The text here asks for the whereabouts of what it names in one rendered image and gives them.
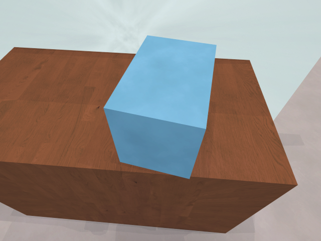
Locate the pedestal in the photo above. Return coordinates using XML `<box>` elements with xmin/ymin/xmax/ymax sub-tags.
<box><xmin>0</xmin><ymin>47</ymin><xmax>298</xmax><ymax>233</ymax></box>

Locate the carton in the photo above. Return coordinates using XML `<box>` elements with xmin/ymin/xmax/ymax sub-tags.
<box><xmin>104</xmin><ymin>35</ymin><xmax>217</xmax><ymax>179</ymax></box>

